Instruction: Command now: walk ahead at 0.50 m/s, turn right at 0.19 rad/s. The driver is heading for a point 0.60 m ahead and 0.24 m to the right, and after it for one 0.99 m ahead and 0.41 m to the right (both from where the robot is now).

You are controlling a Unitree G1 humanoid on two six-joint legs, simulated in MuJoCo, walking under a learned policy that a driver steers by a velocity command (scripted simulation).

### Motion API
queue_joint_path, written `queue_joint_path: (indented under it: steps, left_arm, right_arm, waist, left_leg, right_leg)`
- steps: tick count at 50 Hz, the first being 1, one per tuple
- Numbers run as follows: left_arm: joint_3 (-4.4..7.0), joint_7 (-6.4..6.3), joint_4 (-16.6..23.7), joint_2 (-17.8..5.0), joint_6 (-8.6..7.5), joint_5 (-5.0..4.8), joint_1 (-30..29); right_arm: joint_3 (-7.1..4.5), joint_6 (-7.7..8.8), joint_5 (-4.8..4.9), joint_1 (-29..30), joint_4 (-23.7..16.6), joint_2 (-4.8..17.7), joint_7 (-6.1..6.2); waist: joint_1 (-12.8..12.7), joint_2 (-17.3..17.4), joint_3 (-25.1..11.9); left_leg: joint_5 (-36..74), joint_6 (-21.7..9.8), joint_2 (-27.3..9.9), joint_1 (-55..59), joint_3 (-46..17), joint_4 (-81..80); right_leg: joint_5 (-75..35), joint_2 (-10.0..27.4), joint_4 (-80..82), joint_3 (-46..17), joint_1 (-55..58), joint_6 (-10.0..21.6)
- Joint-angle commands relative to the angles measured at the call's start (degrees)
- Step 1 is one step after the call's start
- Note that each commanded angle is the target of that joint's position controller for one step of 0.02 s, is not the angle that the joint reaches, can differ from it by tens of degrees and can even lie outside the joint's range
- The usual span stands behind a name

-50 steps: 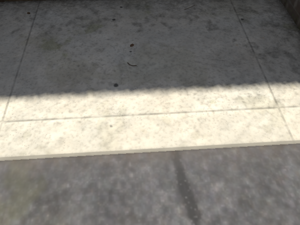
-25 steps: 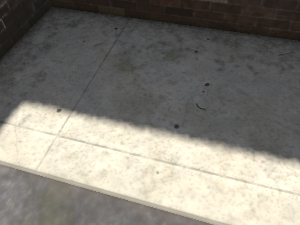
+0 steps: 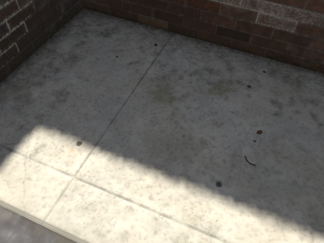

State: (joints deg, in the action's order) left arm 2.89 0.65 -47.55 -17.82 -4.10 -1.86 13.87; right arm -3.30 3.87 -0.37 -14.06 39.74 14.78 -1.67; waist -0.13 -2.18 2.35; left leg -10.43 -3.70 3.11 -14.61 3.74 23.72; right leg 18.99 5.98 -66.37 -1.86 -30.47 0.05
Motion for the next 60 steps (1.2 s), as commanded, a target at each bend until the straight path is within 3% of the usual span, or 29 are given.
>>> queue_joint_path:
  steps: [1, 4, 7, 12, 15, 16, 17, 18, 19, 20, 21, 22, 23, 24, 28, 32, 36, 38, 40, 41, 42, 43, 44, 45, 46, 47, 49, 53, 60]
  left_arm:
    - [1.01, -0.44, 2.4, -3.0, 1.18, 0.2, 2.4]
    - [1.02, -0.22, 3.5, -2.4, 1.16, 0.54, -1.2]
    - [0.45, 0.82, 4.9, -1.2, 0.65, 0.74, -6.4]
    - [0.0, 2.49, 9.1, -0.8, 0.63, 0.82, -13.6]
    - [0.96, 3.3, 10.7, -2.7, 0.92, 0.83, -11.7]
    - [1.85, 3.25, 10.2, -4.3, 1.15, 0.81, -7.5]
    - [3.37, 2.85, 8.4, -6.8, 1.26, 0.67, 0.6]
    - [5.34, 1.81, 6.4, -11.3, 1.69, 0.59, 10.0]
    - [6.38, 1.32, 6.5, -17.3, 1.56, -0.01, 10.2]
    - [4.99, 1.39, 8.0, -13.0, 0.91, 0.46, 12.0]
    - [4.21, 1.34, 7.8, -10.1, 0.45, 0.99, 10.1]
    - [3.83, 1.22, 8.3, -8.8, 0.21, 0.7, 6.5]
    - [3.27, 1.09, 9.1, -6.9, 0.26, 0.7, 2.6]
    - [2.73, 0.8, 10.2, -5.6, 0.21, 1.45, 0.4]
    - [3.13, -0.32, 10.7, -7.1, 0.13, 1.25, -0.2]
    - [3.56, -1.39, 9.7, -8.3, 0.86, 0.61, 2.5]
    - [3.63, -1.6, 8.4, -8.1, 1.62, 0.18, 6.1]
    - [3.67, -1.76, 8.5, -7.8, 1.86, 0.33, 6.0]
    - [3.41, -1.73, 9.1, -6.7, 2.1, 0.59, 4.5]
    - [2.44, -1.51, 9.7, -4.0, 1.92, 0.95, 4.3]
    - [1.39, -1.49, 10.7, -0.5, 1.58, 1.22, 7.9]
    - [0.92, -1.55, 12.3, -1.1, 1.17, -0.13, 12.3]
    - [2.09, -1.61, 11.0, -6.5, 1.31, -0.58, 10.4]
    - [2.56, -1.51, 11.8, -8.0, 1.69, -0.15, 4.8]
    - [2.61, -1.43, 12.4, -7.3, 1.84, 0.6, 2.3]
    - [2.84, -1.23, 12.7, -6.6, 1.99, 0.9, 1.3]
    - [2.65, -0.68, 12.8, -4.5, 2.6, 0.18, 2.4]
    - [1.97, -0.48, 14.6, -2.3, 3.11, 0.61, -1.2]
    - [0.9, 1.84, 17.1, -0.5, 2.14, 0.49, -11.6]
  right_arm:
    - [-2.11, 2.52, -0.41, 1.1, -2.0, 6.8, 0.43]
    - [-2.27, 2.75, -0.75, 0.2, -0.3, 7.2, 1.19]
    - [-2.41, 2.65, -0.39, -0.3, 0.8, 8.3, 1.68]
    - [-3.19, 0.99, 0.8, -4.6, 4.0, 10.0, 2.2]
    - [-3.79, -0.52, 1.22, -3.4, 4.1, 12.1, 2.96]
    - [-3.95, -1.07, 1.24, -2.8, 3.9, 12.8, 3.31]
    - [-3.79, -1.49, 1.41, -1.8, 3.7, 12.8, 3.62]
    - [-3.04, -1.14, 0.83, -2.4, 2.9, 11.4, 3.97]
    - [-0.29, 0.49, -1.17, -8.8, 0.1, 2.8, 2.75]
    - [-0.45, 2.82, 0.5, -3.7, 0.0, 6.3, 1.8]
    - [-1.18, 4.05, 2.69, 2.0, -1.9, 9.0, 1.22]
    - [-0.81, 4.7, 2.29, 3.6, -2.4, 8.5, 1.41]
    - [-1.13, 4.76, 0.72, 4.3, -2.1, 8.8, 1.84]
    - [-1.58, 4.19, 0.13, 3.2, -2.0, 9.3, 1.95]
    - [-1.05, 1.88, -0.59, 3.1, -2.5, 6.8, 2.1]
    - [0.11, 2.0, -0.36, 11.7, -4.3, 4.5, 1.7]
    - [-0.47, 2.81, 0.81, 16.1, -5.6, 6.5, 0.8]
    - [-1.18, 3.33, 0.96, 15.0, -5.5, 8.0, 0.48]
    - [-2.18, 3.88, 0.87, 8.8, -3.9, 9.2, 0.68]
    - [-3.02, 4.19, 0.02, 2.7, -3.1, 11.1, 1.07]
    - [-3.9, 4.09, -0.85, -4.5, -2.5, 14.8, 1.43]
    - [-4.44, 3.14, -0.23, -8.2, -0.5, 16.4, 0.95]
    - [-3.17, 2.91, 0.58, -5.6, -1.6, 11.2, 0.93]
    - [-2.45, 2.42, 0.5, -3.1, -2.0, 9.0, 1.22]
    - [-2.02, 2.2, -0.14, -0.7, -1.9, 8.1, 1.25]
    - [-1.57, 2.19, -0.36, 0.8, -1.4, 6.7, 1.36]
    - [-1.37, 2.53, -0.23, 1.7, -0.6, 5.9, 1.48]
    - [-2.31, 2.9, -0.08, 0.5, 1.6, 8.5, 1.64]
    - [-2.86, 1.4, 0.74, -2.3, 4.7, 11.5, 2.09]
  waist:
    - [-1.0, 5.4, -2.7]
    - [-0.1, 4.8, -0.8]
    - [1.9, 4.7, 0.8]
    - [4.6, 4.2, 3.1]
    - [2.0, 6.8, -0.2]
    - [-0.6, 7.8, -3.2]
    - [-5.3, 7.1, -7.4]
    - [-9.4, 2.5, -12.9]
    - [-2.7, -13.2, -18.0]
    - [-6.9, -6.6, -25.4]
    - [-7.8, -4.0, -17.7]
    - [-5.4, 0.4, -12.1]
    - [-3.0, 2.4, -8.1]
    - [-0.9, 1.0, -7.0]
    - [1.0, 0.3, -4.2]
    - [-2.4, -1.9, -2.8]
    - [-4.1, -3.1, -2.9]
    - [-2.9, -4.2, -3.0]
    - [0.8, -5.2, -4.5]
    - [3.8, -3.3, -9.6]
    - [4.6, 6.5, -17.4]
    - [3.0, 23.6, -20.9]
    - [4.0, 15.0, -14.4]
    - [4.7, 10.0, -8.0]
    - [3.7, 6.4, -4.6]
    - [2.6, 6.7, -2.8]
    - [1.2, 9.4, -2.0]
    - [1.5, 6.7, -1.0]
    - [5.1, 5.4, 1.5]
  left_leg:
    - [14.0, -10.6, -17.4, 4.4, -11.3, -15.3]
    - [15.4, -8.6, -15.9, 6.3, -4.8, -16.4]
    - [15.0, -6.6, -14.8, 7.1, 0.5, -17.3]
    - [19.5, -5.3, -18.3, 17.8, 3.2, -13.9]
    - [42.2, -3.3, -19.1, 21.9, 5.4, -4.9]
    - [50.9, -2.4, -18.6, 21.7, 6.2, 1.9]
    - [52.7, -0.8, -16.7, 18.0, 7.8, 13.0]
    - [38.9, 1.7, -14.1, 5.6, 8.0, 29.4]
    - [-17.1, 5.9, -1.9, -21.7, 4.2, 50.9]
    - [-23.7, 4.8, -0.4, -28.5, -9.1, 57.3]
    - [-18.7, 3.4, -3.4, -32.9, -10.2, 56.5]
    - [-13.8, 2.7, -5.9, -31.8, -9.6, 51.5]
    - [-11.3, 3.1, -7.7, -28.6, -9.1, 46.4]
    - [-9.6, 3.5, -8.8, -24.1, -9.5, 43.9]
    - [-5.0, 6.9, -8.5, -20.2, -7.1, 33.2]
    - [11.3, 8.2, -5.2, -15.5, -6.1, 14.9]
    - [13.6, 7.5, -3.1, -12.5, -7.8, 6.6]
    - [9.6, 6.0, -3.1, -11.0, -8.8, 4.7]
    - [7.4, 3.5, -3.0, -2.7, -7.5, 1.7]
    - [6.2, 0.9, -7.3, 8.2, -10.6, 2.1]
    - [0.7, -4.4, -18.7, 26.3, -25.4, 1.9]
    - [-15.5, -10.6, -27.7, 34.4, -49.5, -4.9]
    - [-25.2, -9.2, -26.3, 29.5, -47.7, -7.3]
    - [-20.9, -7.1, -24.0, 22.5, -38.0, -7.6]
    - [-13.1, -6.3, -21.7, 15.9, -31.3, -8.6]
    - [-6.9, -5.9, -19.6, 12.0, -26.0, -9.6]
    - [-0.8, -5.6, -17.2, 8.0, -18.5, -12.1]
    - [8.6, -7.5, -18.3, 9.0, -10.8, -14.6]
    - [14.6, -4.9, -17.5, 13.4, 1.3, -14.3]
  right_leg:
    - [-6.1, 2.6, 2.5, -4.2, -5.8, -1.2]
    - [-16.5, 1.6, 11.3, -5.0, -9.1, -1.6]
    - [-25.2, 0.3, 22.0, -1.6, -7.1, -0.9]
    - [-20.9, -0.8, 30.0, 1.6, -10.8, 1.7]
    - [-11.6, -4.6, 30.8, 6.1, -5.2, 4.7]
    - [-8.9, -6.9, 30.5, 7.7, 0.8, 6.0]
    - [-11.0, -9.4, 33.5, 8.2, 12.3, 8.0]
    - [-13.4, -5.6, 35.2, -0.4, 29.9, 11.2]
    - [-5.8, 9.6, 38.8, -32.5, 50.6, 22.4]
    - [-0.5, 12.8, 47.0, -46.0, 55.4, 24.2]
    - [-3.4, 11.3, 48.4, -37.6, 50.8, 21.1]
    - [-8.0, 8.9, 48.5, -30.8, 42.3, 19.2]
    - [-14.1, 6.9, 49.2, -25.7, 34.0, 17.9]
    - [-19.1, 5.5, 50.5, -22.7, 28.2, 17.7]
    - [-26.5, 2.5, 53.3, -16.1, 17.7, 17.6]
    - [-20.0, -1.9, 52.3, -11.8, 13.8, 13.5]
    - [-13.3, 0.0, 48.6, -17.3, 17.7, 12.0]
    - [-12.1, 1.5, 45.3, -21.0, 20.8, 11.1]
    - [-14.1, 0.1, 39.8, -21.9, 20.6, 9.2]
    - [-14.1, -2.8, 30.4, -19.1, 17.5, 7.3]
    - [-1.5, -9.3, 12.8, -12.2, 4.5, 3.9]
    - [16.0, -11.2, -2.0, -7.8, -11.0, 1.9]
    - [11.9, -7.1, -8.1, -9.5, -15.6, 1.2]
    - [7.2, -5.3, -9.1, -7.2, -16.1, 0.8]
    - [3.3, -3.5, -7.4, -6.3, -14.1, 0.7]
    - [0.9, -1.9, -4.8, -6.5, -12.4, 0.7]
    - [-1.1, -0.3, -2.2, -5.0, -9.2, 0.5]
    - [-6.9, 0.6, 5.1, -4.2, -12.5, -1.0]
    - [-20.1, -0.7, 25.1, 1.6, -8.6, 0.4]
